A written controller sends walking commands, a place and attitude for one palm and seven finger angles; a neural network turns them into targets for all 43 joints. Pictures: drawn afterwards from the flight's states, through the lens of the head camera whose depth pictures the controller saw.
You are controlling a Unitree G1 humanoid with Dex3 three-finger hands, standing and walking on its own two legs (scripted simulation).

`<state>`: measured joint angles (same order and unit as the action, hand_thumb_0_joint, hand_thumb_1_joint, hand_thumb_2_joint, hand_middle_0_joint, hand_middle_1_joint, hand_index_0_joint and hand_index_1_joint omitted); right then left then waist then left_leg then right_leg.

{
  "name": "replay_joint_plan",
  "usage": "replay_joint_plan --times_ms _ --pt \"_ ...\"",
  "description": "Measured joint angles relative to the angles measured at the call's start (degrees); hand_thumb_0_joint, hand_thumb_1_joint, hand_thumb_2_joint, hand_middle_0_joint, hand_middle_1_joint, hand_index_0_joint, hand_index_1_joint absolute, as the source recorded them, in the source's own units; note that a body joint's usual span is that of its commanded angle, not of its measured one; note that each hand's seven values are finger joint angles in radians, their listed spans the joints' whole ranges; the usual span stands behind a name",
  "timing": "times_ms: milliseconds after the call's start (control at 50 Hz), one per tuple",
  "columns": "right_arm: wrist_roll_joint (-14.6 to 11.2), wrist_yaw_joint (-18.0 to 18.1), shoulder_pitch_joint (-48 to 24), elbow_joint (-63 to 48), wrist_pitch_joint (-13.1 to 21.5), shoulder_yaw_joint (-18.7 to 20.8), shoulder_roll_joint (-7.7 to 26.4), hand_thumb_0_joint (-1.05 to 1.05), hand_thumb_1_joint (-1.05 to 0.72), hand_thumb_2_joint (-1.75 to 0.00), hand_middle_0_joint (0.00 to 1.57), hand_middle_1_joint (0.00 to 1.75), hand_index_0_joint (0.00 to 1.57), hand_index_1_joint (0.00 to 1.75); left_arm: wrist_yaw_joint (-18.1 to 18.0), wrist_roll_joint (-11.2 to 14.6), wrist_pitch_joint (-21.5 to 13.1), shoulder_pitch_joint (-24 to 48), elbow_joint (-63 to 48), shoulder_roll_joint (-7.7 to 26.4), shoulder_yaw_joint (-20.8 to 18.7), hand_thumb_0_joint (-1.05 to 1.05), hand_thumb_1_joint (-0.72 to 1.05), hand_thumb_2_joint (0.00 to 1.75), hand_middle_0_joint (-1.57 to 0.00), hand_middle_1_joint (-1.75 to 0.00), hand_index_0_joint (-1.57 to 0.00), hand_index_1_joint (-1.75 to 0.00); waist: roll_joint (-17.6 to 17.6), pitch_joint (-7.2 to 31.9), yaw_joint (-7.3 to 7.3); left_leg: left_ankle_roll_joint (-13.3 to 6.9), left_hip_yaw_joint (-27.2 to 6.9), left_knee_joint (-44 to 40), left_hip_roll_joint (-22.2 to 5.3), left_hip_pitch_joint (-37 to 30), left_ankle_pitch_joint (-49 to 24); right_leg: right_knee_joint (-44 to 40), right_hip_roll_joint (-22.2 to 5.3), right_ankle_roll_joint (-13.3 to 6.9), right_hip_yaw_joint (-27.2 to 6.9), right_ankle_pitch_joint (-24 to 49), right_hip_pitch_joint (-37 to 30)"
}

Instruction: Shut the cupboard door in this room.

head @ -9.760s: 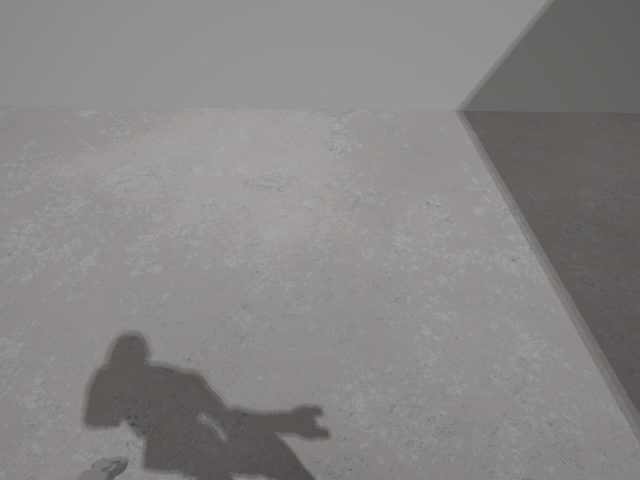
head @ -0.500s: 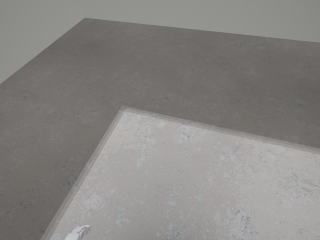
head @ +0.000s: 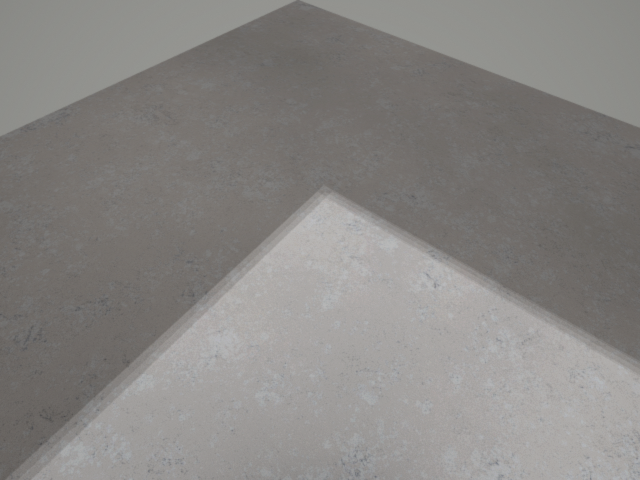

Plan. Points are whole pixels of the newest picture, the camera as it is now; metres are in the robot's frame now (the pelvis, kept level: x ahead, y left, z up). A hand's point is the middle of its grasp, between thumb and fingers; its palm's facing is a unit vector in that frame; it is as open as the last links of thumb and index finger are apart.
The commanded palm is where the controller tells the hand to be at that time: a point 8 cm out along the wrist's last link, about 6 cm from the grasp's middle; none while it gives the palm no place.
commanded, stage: turn or walk to find it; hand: left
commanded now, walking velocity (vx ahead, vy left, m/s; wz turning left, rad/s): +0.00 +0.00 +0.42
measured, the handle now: out of the picture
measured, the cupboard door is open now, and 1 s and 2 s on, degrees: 93 93 93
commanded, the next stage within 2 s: stand and wait in 0.66 s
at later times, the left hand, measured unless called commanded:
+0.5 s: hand out of the picture +0.06 +0.18 -0.13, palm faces +0.18 -0.94 -0.29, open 7.4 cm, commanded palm none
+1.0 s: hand out of the picture -0.13 +0.16 -0.17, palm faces +0.39 -0.89 -0.23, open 7.4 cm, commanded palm none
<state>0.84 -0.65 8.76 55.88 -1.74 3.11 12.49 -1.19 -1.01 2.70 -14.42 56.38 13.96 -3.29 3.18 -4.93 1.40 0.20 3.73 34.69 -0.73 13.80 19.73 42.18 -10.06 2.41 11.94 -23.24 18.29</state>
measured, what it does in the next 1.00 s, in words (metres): steps on the spot, turning left: right foot, then left foot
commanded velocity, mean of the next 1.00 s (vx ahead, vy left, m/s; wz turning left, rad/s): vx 0.00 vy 0.00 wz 0.29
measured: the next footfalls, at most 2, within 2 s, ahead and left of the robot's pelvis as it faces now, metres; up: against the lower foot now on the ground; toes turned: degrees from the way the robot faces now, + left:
right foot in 0.44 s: +0.03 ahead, -0.13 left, +0.00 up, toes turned +5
left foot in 0.92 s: -0.08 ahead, +0.10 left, +0.00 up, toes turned +23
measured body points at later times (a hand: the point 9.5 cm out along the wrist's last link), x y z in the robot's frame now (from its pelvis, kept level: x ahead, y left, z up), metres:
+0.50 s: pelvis -0.02 -0.04 +0.01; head +0.01 -0.07 +0.45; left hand +0.05 +0.22 -0.11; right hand +0.06 -0.27 -0.16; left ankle -0.03 +0.11 -0.70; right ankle -0.01 -0.13 -0.72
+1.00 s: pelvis -0.06 -0.02 +0.01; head -0.05 +0.00 +0.46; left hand -0.15 +0.21 -0.15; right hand +0.11 -0.21 -0.13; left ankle -0.12 +0.09 -0.72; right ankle -0.02 -0.13 -0.71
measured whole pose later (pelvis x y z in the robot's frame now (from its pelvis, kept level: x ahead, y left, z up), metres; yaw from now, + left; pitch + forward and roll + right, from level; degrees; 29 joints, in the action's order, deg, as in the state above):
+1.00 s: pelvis -0.06 -0.02 +0.01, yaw +19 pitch -2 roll +1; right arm 1.1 0.7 8.3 58.8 -0.4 1.1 9.4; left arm -1.8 -0.7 3.0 -16.8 61.4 13.2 -2.2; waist 3.6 -3.2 2.9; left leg -0.1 3.8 30.0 -0.9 9.3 18.3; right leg 42.9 -5.9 2.0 6.8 -26.2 17.2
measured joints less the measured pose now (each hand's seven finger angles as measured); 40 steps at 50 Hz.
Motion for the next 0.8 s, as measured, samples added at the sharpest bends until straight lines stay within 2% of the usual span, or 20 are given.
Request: replay_joint_plan --times_ms 40,80,140,220,300,380,440,480,520,560,620,700,800 --pt "0.3 0.2 -0.4 -0.6 0.5 -0.6 -0.9 0.00 -0.91 -0.90 0.20 0.30 0.19 0.30 -0.2 0.0 1.3 -0.1 0.7 0.9 -0.3 0.00 0.91 0.89 -0.20 -0.30 -0.20 -0.30 0.5 0.3 0.27 -1.2 -0.3 -0.1 0.1 -0.2 0.3 8.5 1.8 0.7 -3.9 -5.2 3.1" --pt "0.4 0.7 -0.2 -0.9 0.7 -1.0 -1.4 0.00 -0.90 -0.90 0.20 0.30 0.20 0.30 0.0 0.0 2.0 0.2 1.2 1.2 -0.5 0.00 0.91 0.89 -0.20 -0.30 -0.19 -0.30 -0.1 0.9 0.04 -1.6 -1.3 -2.1 -0.1 -0.9 -0.9 15.0 3.3 1.2 -6.0 -4.7 5.3" --pt "0.4 1.0 -0.1 -0.9 0.8 -1.5 -1.8 0.00 -0.90 -0.90 0.20 0.30 0.20 0.30 0.4 0.1 1.5 1.2 0.8 1.2 -0.4 0.01 0.91 0.89 -0.20 -0.30 -0.19 -0.30 -1.0 1.2 -0.02 -1.9 -2.6 -5.6 0.3 -1.9 -3.3 19.5 4.2 2.0 -8.2 -1.7 7.2" --pt "0.3 1.0 0.4 -1.0 1.0 -1.7 -2.1 0.00 -0.90 -0.90 0.20 0.30 0.20 0.30 0.5 0.2 0.9 2.8 -0.3 0.8 -0.2 0.01 0.91 0.89 -0.20 -0.30 -0.19 -0.30 -1.6 1.3 -0.32 -2.1 -3.8 -8.3 1.2 -2.5 -5.4 18.9 4.5 2.8 -9.9 0.1 7.4" --pt "0.5 0.9 1.4 -1.1 0.8 -1.3 -2.1 0.00 -0.90 -0.90 0.20 0.30 0.20 0.30 0.3 0.4 0.9 4.8 -1.5 -0.1 0.1 0.00 0.91 0.89 -0.20 -0.30 -0.19 -0.30 -2.4 1.3 -1.40 -1.7 -5.2 -8.5 2.0 -1.8 -6.3 13.5 5.3 3.0 -10.4 -1.4 5.5" --pt "0.8 0.8 2.6 -0.8 0.1 -0.7 -1.5 0.00 -0.90 -0.90 0.20 0.30 0.20 0.30 0.2 0.7 0.3 6.8 -2.8 -1.2 0.6 0.00 0.91 0.89 -0.20 -0.30 -0.19 -0.30 -3.8 1.1 -2.79 -0.7 -7.1 -6.9 2.5 0.1 -6.4 3.5 6.8 2.3 -10.2 -1.7 1.7" --pt "0.5 0.7 3.9 -0.4 -0.4 -0.2 -0.8 0.00 -0.90 -0.90 0.20 0.30 0.20 0.30 0.3 0.7 -1.0 7.1 -4.0 -2.0 1.0 0.00 0.91 0.89 -0.20 -0.30 -0.19 -0.30 -4.6 1.5 -3.04 0.6 -8.3 -3.6 3.2 2.7 -5.5 -8.5 7.5 1.2 -9.2 4.7 -3.2" --pt "0.2 0.7 4.2 0.2 -1.1 0.6 0.2 0.00 -0.90 -0.90 0.20 0.30 0.20 0.30 0.1 0.2 -1.8 7.0 -4.2 -3.2 1.4 0.00 0.91 0.89 -0.20 -0.30 -0.19 -0.30 -6.3 1.1 -3.22 0.8 -9.0 4.0 3.1 5.7 1.2 -8.3 8.1 -2.1 -7.7 5.0 -3.4" --pt "0.4 0.6 4.7 0.7 -1.9 1.2 0.9 0.00 -0.90 -0.90 0.20 0.30 0.20 0.30 0.1 0.1 -2.0 6.2 -4.4 -4.2 1.8 0.00 0.91 0.89 -0.20 -0.30 -0.20 -0.30 -6.7 1.2 -3.42 0.9 -8.5 15.6 3.8 9.6 5.9 -8.5 7.3 -3.9 -6.4 4.9 -4.0" --pt "0.5 0.2 5.0 1.2 -2.4 1.7 1.6 0.00 -0.90 -0.90 0.20 0.30 0.20 0.30 0.0 0.1 -1.8 5.1 -4.3 -4.8 2.0 0.00 0.91 0.89 -0.20 -0.30 -0.20 -0.30 -6.7 1.4 -3.31 1.2 -7.5 25.3 3.3 12.5 4.8 -10.2 6.6 -4.4 -5.4 5.7 -5.1" --pt "0.6 -0.2 5.5 1.6 -2.5 2.0 2.3 0.00 -0.90 -0.90 0.20 0.30 0.20 0.30 -0.1 0.1 -1.7 3.8 -3.6 -5.3 2.1 0.00 0.91 0.89 -0.20 -0.30 -0.20 -0.30 -6.6 1.5 -3.49 2.2 -6.8 32.5 1.4 14.2 1.1 -12.3 6.1 -4.5 -3.8 6.9 -6.4" --pt "0.6 -0.3 5.9 2.2 -2.7 1.9 2.4 0.00 -0.91 -0.90 0.20 0.30 0.19 0.30 -0.3 -0.1 -1.9 2.4 -2.7 -5.5 1.9 0.00 0.91 0.89 -0.20 -0.30 -0.20 -0.30 -5.9 1.5 -3.22 3.4 -6.5 31.7 -0.8 13.0 0.0 -13.3 5.2 -4.6 -1.5 7.3 -6.8" --pt "0.3 0.2 4.3 3.1 -2.5 1.0 1.7 0.00 -0.91 -0.90 0.20 0.30 0.19 0.30 -0.2 -0.7 -2.4 1.0 -1.5 -4.4 1.6 0.00 0.91 0.89 -0.20 -0.30 -0.20 -0.30 -4.2 0.9 -1.15 3.5 -4.6 18.1 -1.9 7.0 4.7 -12.5 3.9 -4.2 -0.2 7.3 -6.0"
